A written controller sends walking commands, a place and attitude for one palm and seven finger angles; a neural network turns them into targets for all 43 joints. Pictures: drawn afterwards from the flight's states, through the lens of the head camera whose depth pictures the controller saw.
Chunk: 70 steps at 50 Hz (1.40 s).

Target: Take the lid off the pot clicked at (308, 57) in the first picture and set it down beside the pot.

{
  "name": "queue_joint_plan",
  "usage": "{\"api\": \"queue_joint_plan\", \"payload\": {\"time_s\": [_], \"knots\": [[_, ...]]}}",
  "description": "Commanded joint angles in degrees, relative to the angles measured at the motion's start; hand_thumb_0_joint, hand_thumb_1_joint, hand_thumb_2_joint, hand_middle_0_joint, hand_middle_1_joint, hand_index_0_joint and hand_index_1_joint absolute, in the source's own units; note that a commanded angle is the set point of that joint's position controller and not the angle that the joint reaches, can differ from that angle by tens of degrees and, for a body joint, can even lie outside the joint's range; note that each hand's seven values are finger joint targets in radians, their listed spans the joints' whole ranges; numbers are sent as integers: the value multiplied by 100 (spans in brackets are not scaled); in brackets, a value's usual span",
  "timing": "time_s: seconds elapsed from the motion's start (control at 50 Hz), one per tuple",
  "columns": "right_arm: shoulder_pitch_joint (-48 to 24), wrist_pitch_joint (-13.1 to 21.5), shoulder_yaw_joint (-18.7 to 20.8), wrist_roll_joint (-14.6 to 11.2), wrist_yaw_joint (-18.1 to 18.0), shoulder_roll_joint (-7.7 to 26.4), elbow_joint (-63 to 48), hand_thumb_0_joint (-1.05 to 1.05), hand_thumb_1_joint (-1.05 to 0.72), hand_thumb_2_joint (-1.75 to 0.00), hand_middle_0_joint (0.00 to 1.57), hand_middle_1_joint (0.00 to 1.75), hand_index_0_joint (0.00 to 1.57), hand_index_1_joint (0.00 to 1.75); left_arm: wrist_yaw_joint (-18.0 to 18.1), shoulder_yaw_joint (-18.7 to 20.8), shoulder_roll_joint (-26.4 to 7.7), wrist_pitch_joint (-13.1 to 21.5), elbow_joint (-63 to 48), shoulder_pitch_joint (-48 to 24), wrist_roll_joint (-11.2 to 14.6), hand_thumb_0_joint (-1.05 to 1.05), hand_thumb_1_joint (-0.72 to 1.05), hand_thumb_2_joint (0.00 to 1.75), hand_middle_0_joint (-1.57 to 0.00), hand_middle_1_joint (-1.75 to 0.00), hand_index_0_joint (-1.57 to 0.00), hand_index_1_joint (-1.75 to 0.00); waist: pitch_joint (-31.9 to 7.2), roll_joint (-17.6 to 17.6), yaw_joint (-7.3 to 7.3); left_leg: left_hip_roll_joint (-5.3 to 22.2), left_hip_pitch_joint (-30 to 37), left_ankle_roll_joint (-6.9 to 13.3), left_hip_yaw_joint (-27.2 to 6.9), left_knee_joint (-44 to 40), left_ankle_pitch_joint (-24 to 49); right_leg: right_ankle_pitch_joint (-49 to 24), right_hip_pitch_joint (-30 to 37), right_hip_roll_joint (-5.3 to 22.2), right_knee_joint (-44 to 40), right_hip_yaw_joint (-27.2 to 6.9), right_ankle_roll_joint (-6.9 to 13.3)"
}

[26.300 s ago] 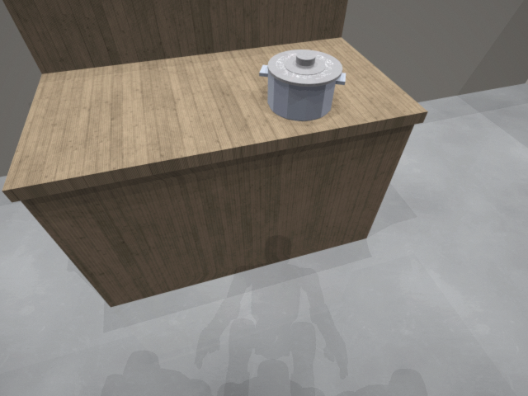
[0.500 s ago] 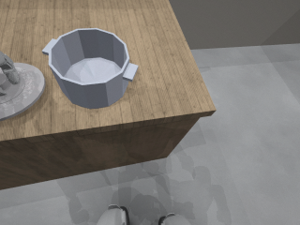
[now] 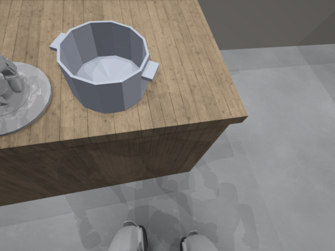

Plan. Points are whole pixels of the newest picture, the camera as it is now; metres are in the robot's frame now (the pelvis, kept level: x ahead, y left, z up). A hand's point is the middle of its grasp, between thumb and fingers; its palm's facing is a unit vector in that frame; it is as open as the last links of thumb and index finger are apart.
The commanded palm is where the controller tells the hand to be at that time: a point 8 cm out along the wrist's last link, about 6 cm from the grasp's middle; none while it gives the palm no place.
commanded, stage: open the fingers wide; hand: left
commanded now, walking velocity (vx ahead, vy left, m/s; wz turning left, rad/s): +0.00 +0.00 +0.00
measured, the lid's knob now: out of the picture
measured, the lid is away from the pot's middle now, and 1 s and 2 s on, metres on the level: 0.25 0.25 0.25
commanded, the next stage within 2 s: raise the empty hand in 1.02 s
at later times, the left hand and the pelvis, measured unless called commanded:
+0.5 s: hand out of the picture +0.46 +0.35 +0.05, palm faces -0.43 -0.16 -0.89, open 7.5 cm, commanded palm +0.50 +0.34 +0.11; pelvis -0.01 +0.00 +0.00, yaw +1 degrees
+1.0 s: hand out of the picture +0.45 +0.36 +0.05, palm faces -0.44 -0.15 -0.89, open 10.9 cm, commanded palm +0.49 +0.34 +0.11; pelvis -0.01 +0.00 +0.00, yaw +1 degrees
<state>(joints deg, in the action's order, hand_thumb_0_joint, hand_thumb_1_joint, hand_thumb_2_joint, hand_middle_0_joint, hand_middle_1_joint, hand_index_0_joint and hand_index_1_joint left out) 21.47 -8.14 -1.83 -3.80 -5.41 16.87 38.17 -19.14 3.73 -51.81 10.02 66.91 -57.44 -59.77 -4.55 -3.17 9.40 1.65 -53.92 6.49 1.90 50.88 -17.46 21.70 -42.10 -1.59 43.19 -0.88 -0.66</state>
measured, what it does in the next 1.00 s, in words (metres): stands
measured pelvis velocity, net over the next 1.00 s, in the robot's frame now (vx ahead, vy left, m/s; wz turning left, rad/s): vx -0.01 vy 0.00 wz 0.02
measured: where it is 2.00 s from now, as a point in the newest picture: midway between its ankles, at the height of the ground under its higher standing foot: outside the picture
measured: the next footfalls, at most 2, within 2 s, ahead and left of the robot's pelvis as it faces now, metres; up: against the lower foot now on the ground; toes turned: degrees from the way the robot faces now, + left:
none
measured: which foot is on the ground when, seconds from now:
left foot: down 0.00-1.00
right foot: down 0.00-1.00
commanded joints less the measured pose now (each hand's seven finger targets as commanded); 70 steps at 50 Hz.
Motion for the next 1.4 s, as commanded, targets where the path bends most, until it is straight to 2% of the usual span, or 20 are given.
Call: {"api": "queue_joint_plan", "payload": {"time_s": [0.0,0.06,0.14,0.18,0.24,0.3,0.36,0.42,0.54,0.62,0.64,0.72,0.8,0.84,0.9,0.96,1.0,1.06,1.2,1.38], "knots": [[863,-148,548,99,2,1222,-132,0,-90,-90,20,30,20,30,316,264,-1516,-30,-1377,-2370,58,0,54,93,-61,-107,-79,-114,-2846,-936,-83,209,4667,-389,-1041,-611,2059,-512,-1262,-457,-530,563,301],[809,-137,481,46,3,1239,-168,0,-90,-90,20,30,20,30,547,308,-1694,-192,-853,-2273,3,0,50,89,-58,-106,-75,-112,-2272,-696,-60,115,4051,-318,-1031,-807,717,-115,-1279,-430,-529,564,336],[762,-91,410,22,15,1244,-182,0,-90,-90,20,30,20,30,653,124,-1663,-316,-732,-2382,-118,0,44,85,-55,-104,-70,-110,-2157,-884,-83,72,3926,-323,-999,-843,302,38,-1312,-406,-514,518,361],[750,-45,392,15,19,1214,-213,0,-90,-90,20,30,20,30,651,-14,-1493,-328,-867,-2554,-150,0,41,84,-53,-103,-67,-108,-2269,-1149,-93,71,4135,-346,-1021,-817,522,-30,-1389,-412,-457,532,385],[761,-29,377,3,9,1242,-234,0,-90,-90,20,30,20,30,646,-9,-1601,-424,-654,-2531,-183,0,36,82,-51,-101,-63,-106,-2234,-857,-56,72,3930,-329,-1045,-787,280,35,-1334,-406,-444,507,353],[832,-9,407,33,-19,1251,-246,0,-90,-90,20,30,20,30,605,165,-1772,-384,-949,-2672,-156,0,30,81,-50,-99,-60,-103,-2723,-1026,-118,89,4296,-359,-1068,-722,802,-153,-1229,-404,-389,504,355],[783,13,404,7,-7,1244,-236,0,-90,-90,20,30,20,30,536,-175,-1324,-477,-564,-2583,-97,0,25,80,-48,-96,-57,-99,-2202,-727,17,67,3910,-321,-1059,-758,292,26,-1425,-406,-425,524,329],[844,38,409,17,-38,1262,-221,0,-90,-90,20,30,20,30,522,59,-1672,-425,-819,-2716,-131,0,20,78,-46,-93,-53,-96,-2534,-967,-69,74,4142,-339,-1080,-722,585,-77,-1338,-400,-379,509,348],[891,10,474,42,-20,1221,-164,0,-90,-90,20,30,20,30,430,6,-1442,-378,-970,-2561,-99,0,10,75,-42,-89,-46,-90,-2738,-1087,-78,125,4513,-402,-1125,-657,1190,-230,-1472,-431,-375,539,354],[891,-1,439,24,-19,1233,-138,0,-90,-90,20,30,20,30,363,-123,-1339,-378,-652,-2496,-48,0,3,72,-39,-86,-41,-87,-2326,-799,29,79,4140,-341,-1076,-656,839,-128,-1503,-443,-419,526,332],[883,-2,430,22,-22,1248,-128,0,-90,-90,20,30,20,30,372,20,-1565,-363,-794,-2561,-47,0,2,71,-39,-85,-40,-86,-2348,-766,-6,81,4051,-317,-1048,-671,728,-125,-1399,-431,-441,514,329],[893,-12,461,36,-5,1212,-116,0,-90,-90,20,30,20,30,388,-118,-1319,-305,-955,-2560,-89,0,-3,68,-36,-83,-36,-83,-2486,-1191,-55,128,4482,-433,-1187,-712,1070,-120,-1646,-439,-359,545,367],[888,-23,490,51,22,1211,-127,0,-90,-90,20,30,20,30,381,-22,-1382,-283,-1153,-2626,-7,0,-3,68,-36,-84,-36,-84,-2696,-1118,-58,123,4604,-398,-1161,-681,1168,-187,-1521,-434,-407,502,343],[870,-34,460,30,14,1217,-140,0,-90,-90,20,30,20,30,395,53,-1494,-312,-956,-2493,19,0,-3,68,-36,-84,-36,-84,-2539,-771,-28,66,4227,-329,-1064,-650,960,-226,-1329,-436,-446,490,331],[865,-30,483,41,9,1218,-120,0,-90,-90,20,30,20,30,436,-33,-1379,-289,-1139,-2687,8,0,-2,67,-36,-84,-36,-84,-2664,-1036,-23,111,4525,-392,-1165,-716,1011,-162,-1506,-423,-413,507,331],[815,-27,483,36,48,1214,-104,0,-90,-90,20,30,20,30,469,-269,-1051,-342,-996,-2581,-5,0,-2,67,-36,-84,-36,-84,-2295,-1061,3,126,4447,-427,-1260,-799,633,-10,-1744,-422,-397,523,358],[810,-14,479,43,32,1215,-109,0,-90,-90,20,30,20,30,489,-99,-1282,-310,-1192,-2717,4,0,-2,67,-36,-84,-36,-84,-2500,-1203,-70,129,4601,-436,-1245,-767,920,-82,-1630,-413,-387,488,361],[795,2,442,10,23,1224,-138,0,-90,-90,20,30,20,30,511,-250,-1142,-411,-818,-2615,38,0,-2,67,-36,-84,-36,-84,-2211,-776,53,70,4131,-353,-1175,-772,337,20,-1569,-404,-418,488,337],[817,49,460,34,-15,1224,-118,0,-90,-90,20,30,20,30,527,26,-1559,-387,-1535,-3080,27,0,-3,68,-36,-84,-36,-84,-3021,-1308,-111,111,4823,-432,-1197,-735,1159,-247,-1327,-396,-412,459,339],[710,63,416,-27,12,1168,-144,0,-90,-90,20,30,20,30,389,-247,-1148,-593,-1110,-2772,110,0,-3,68,-36,-84,-36,-84,-2389,-1051,-115,48,4564,-411,-1091,-915,1136,-243,-1090,-418,-600,521,357]]}}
